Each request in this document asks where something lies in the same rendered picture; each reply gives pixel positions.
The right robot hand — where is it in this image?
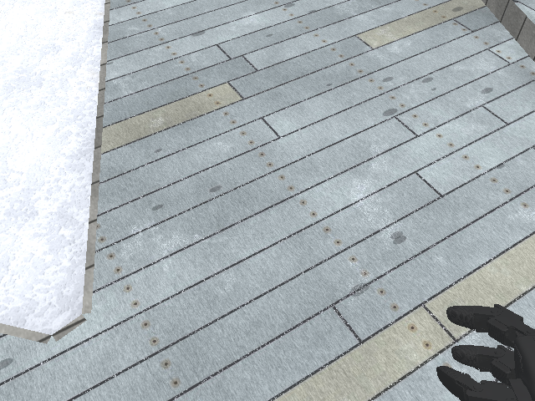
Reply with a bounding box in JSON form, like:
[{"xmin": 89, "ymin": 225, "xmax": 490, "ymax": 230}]
[{"xmin": 436, "ymin": 304, "xmax": 535, "ymax": 401}]

